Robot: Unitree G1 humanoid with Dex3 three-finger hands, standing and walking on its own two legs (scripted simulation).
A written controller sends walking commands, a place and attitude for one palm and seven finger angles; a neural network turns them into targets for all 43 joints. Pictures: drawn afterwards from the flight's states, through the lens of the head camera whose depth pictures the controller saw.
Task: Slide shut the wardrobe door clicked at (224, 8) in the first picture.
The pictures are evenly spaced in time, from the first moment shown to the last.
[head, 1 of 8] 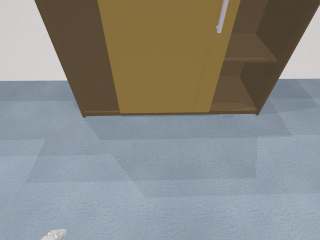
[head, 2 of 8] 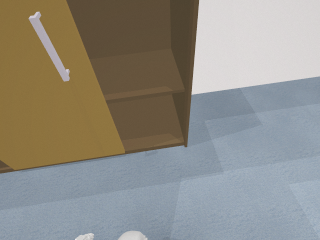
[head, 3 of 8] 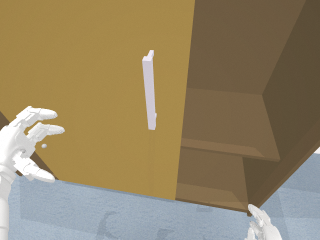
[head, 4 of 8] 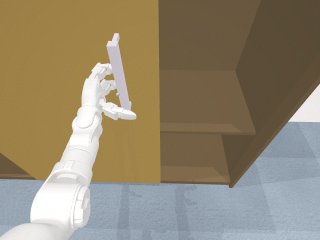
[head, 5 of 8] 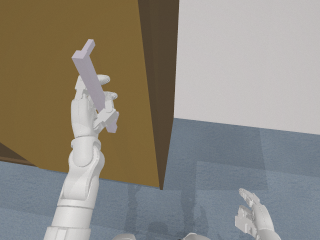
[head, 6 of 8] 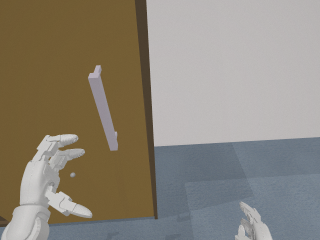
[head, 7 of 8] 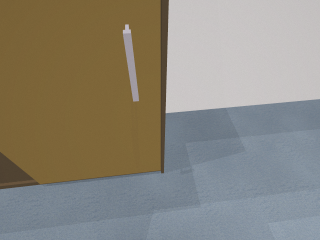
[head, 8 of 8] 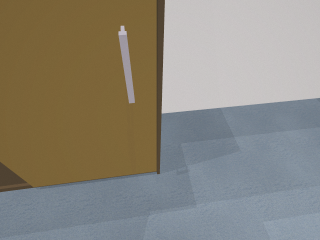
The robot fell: no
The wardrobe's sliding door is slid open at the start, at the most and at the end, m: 0.44 0.44 0.00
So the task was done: yes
